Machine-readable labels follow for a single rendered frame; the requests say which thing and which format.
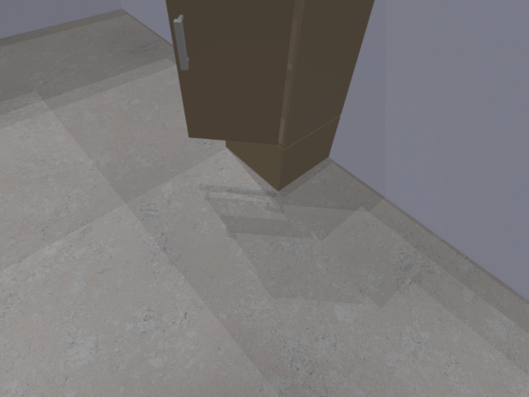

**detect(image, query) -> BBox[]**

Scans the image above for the handle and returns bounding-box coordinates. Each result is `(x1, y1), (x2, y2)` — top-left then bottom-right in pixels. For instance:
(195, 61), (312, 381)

(173, 14), (189, 70)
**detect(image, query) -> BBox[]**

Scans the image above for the cupboard door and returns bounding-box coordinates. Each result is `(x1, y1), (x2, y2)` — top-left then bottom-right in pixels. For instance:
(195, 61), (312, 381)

(165, 0), (295, 145)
